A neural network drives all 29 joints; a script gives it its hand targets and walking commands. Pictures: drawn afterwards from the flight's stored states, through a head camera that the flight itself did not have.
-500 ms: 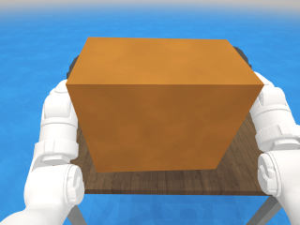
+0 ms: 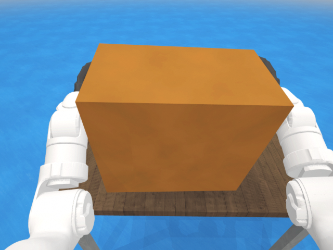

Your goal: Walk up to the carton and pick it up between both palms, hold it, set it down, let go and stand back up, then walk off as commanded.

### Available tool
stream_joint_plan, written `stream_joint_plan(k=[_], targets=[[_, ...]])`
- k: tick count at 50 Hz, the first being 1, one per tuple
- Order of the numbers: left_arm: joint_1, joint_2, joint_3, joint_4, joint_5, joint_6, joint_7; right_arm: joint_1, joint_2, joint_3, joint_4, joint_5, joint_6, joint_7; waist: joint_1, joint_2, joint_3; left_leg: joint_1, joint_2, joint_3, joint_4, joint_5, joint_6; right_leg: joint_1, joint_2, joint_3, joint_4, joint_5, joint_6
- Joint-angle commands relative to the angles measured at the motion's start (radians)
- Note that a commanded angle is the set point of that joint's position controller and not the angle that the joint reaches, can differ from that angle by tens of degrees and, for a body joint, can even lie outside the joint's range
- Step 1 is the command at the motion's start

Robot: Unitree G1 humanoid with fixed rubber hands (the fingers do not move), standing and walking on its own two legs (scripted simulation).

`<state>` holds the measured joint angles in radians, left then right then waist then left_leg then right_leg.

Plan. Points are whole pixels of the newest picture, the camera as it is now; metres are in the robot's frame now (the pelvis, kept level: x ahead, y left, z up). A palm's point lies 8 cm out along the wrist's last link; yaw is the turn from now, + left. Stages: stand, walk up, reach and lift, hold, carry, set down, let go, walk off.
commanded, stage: set down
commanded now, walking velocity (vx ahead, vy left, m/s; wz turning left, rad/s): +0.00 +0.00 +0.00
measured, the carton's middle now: (175, 125) +0.36 +0.01 +0.18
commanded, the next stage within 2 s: none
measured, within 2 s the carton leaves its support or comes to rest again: neither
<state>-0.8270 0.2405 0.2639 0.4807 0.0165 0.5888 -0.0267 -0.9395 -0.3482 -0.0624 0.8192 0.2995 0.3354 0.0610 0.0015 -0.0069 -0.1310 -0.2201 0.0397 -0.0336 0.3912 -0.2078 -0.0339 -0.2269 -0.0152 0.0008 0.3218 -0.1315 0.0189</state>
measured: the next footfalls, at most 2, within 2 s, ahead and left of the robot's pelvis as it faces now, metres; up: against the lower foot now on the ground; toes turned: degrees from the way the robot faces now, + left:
none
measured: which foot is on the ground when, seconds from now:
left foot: down 0.00-1.00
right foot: down 0.00-1.00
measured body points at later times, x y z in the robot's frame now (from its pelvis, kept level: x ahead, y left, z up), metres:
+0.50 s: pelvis +0.00 +0.00 +0.00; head -0.01 +0.01 +0.45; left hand +0.43 +0.21 +0.20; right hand +0.44 -0.20 +0.21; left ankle +0.00 +0.14 -0.75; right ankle +0.02 -0.14 -0.75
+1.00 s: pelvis +0.01 +0.00 +0.00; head +0.02 +0.01 +0.45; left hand +0.44 +0.21 +0.17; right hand +0.46 -0.21 +0.18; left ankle +0.00 +0.14 -0.75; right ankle +0.02 -0.14 -0.75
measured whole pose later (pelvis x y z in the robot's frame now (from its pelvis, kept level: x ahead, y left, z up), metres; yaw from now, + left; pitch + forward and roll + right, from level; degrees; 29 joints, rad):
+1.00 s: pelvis +0.01 +0.00 +0.00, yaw +0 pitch +4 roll -1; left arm -0.80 0.20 0.26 0.61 0.02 0.39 -0.01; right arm -0.87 -0.35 -0.07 0.90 0.17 0.14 0.12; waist 0.00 -0.01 -0.06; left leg -0.22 0.04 -0.03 0.37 -0.22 -0.03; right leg -0.23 -0.02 0.00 0.32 -0.15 0.02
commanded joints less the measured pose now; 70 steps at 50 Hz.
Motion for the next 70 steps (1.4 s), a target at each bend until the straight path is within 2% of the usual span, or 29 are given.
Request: stream_joint_plan(k=[1, 20, 22, 27, 34, 40, 43, 44, 45, 48, 61, 64, 66, 70], targets=[[-0.63, -0.523, -0.328, -0.205, -0.105, -0.084, -0.106, -0.708, 0.473, 0.151, -0.285, -0.014, -0.09, 0.099, -0.023, 0.021, -0.416, 0.108, -0.08, 0.026, -0.086, 0.294, -0.019, 0.311, 0.072, -0.045, -0.045, 0.198, -0.022], [-0.603, -0.526, -0.3, -0.154, -0.074, -0.145, -0.076, -0.686, 0.456, 0.109, -0.232, -0.066, -0.17, 0.142, 0.02, 0.041, -0.438, 0.128, -0.07, 0.038, -0.075, 0.326, -0.034, 0.265, 0.076, -0.062, -0.037, 0.207, -0.023], [-0.592, -0.524, -0.296, -0.137, -0.072, -0.148, -0.077, -0.67, 0.451, 0.102, -0.221, -0.081, -0.176, 0.142, 0.014, 0.032, -0.427, 0.12, -0.07, 0.04, -0.079, 0.31, -0.029, 0.261, 0.073, -0.062, -0.039, 0.203, -0.022], [-0.587, -0.529, -0.286, -0.12, -0.063, -0.168, -0.072, -0.667, 0.456, 0.089, -0.196, -0.095, -0.197, 0.151, 0.026, 0.042, -0.431, 0.122, -0.068, 0.046, -0.078, 0.319, -0.034, 0.25, 0.073, -0.066, -0.037, 0.201, -0.022], [-0.567, -0.523, -0.278, -0.112, -0.059, -0.2, -0.063, -0.648, 0.448, 0.087, -0.191, -0.108, -0.23, 0.156, 0.039, 0.032, -0.451, 0.135, -0.065, 0.053, -0.065, 0.374, -0.04, 0.247, 0.076, -0.071, -0.03, 0.252, -0.016], [-0.555, -0.534, -0.283, -0.107, -0.054, -0.223, -0.057, -0.635, 0.444, 0.08, -0.178, -0.122, -0.256, 0.162, 0.041, 0.04, -0.469, 0.158, -0.061, 0.058, -0.055, 0.417, -0.049, 0.23, 0.079, -0.077, -0.027, 0.277, -0.016], [-0.545, -0.527, -0.272, -0.078, -0.043, -0.237, -0.056, -0.624, 0.438, 0.068, -0.159, -0.136, -0.268, 0.165, 0.046, 0.044, -0.448, 0.137, -0.061, 0.062, -0.062, 0.389, -0.047, 0.225, 0.073, -0.074, -0.029, 0.263, -0.016], [-0.542, -0.528, -0.273, -0.068, -0.044, -0.241, -0.054, -0.615, 0.431, 0.06, -0.142, -0.141, -0.271, 0.167, 0.04, 0.049, -0.445, 0.137, -0.061, 0.062, -0.06, 0.396, -0.05, 0.221, 0.074, -0.075, -0.028, 0.269, -0.018], [-0.546, -0.532, -0.271, -0.08, -0.046, -0.249, -0.052, -0.628, 0.439, 0.069, -0.16, -0.14, -0.279, 0.169, 0.051, 0.04, -0.463, 0.143, -0.059, 0.063, -0.057, 0.418, -0.05, 0.222, 0.076, -0.076, -0.022, 0.285, -0.015], [-0.558, -0.539, -0.286, -0.08, -0.046, -0.27, -0.044, -0.617, 0.433, 0.06, -0.141, -0.147, -0.298, 0.173, 0.05, 0.054, -0.487, 0.156, -0.056, 0.066, -0.049, 0.438, -0.058, 0.202, 0.078, -0.081, -0.022, 0.289, -0.016], [-0.559, -0.524, -0.234, 0.051, -0.011, -0.354, -0.031, -0.602, 0.419, 0.018, -0.049, -0.208, -0.366, 0.19, 0.072, 0.035, -0.464, 0.102, -0.053, 0.085, -0.06, 0.409, -0.052, 0.173, 0.067, -0.08, -0.016, 0.292, -0.009], [-0.577, -0.528, -0.239, 0.068, -0.012, -0.383, -0.023, -0.603, 0.417, 0.001, -0.026, -0.226, -0.386, 0.193, 0.068, 0.034, -0.486, 0.1, -0.05, 0.087, -0.055, 0.419, -0.054, 0.161, 0.067, -0.08, -0.012, 0.303, -0.009], [-0.565, -0.512, -0.218, 0.1, -0.002, -0.395, -0.021, -0.601, 0.409, -0.006, -0.016, -0.237, -0.397, 0.194, 0.081, 0.023, -0.478, 0.087, -0.051, 0.093, -0.057, 0.418, -0.049, 0.168, 0.065, -0.077, -0.011, 0.316, -0.006], [-0.585, -0.511, -0.22, 0.122, -0.002, -0.425, -0.012, -0.594, 0.395, -0.023, 0.021, -0.25, -0.419, 0.195, 0.076, 0.027, -0.499, 0.093, -0.046, 0.097, -0.051, 0.434, -0.052, 0.145, 0.066, -0.082, -0.008, 0.32, -0.005]])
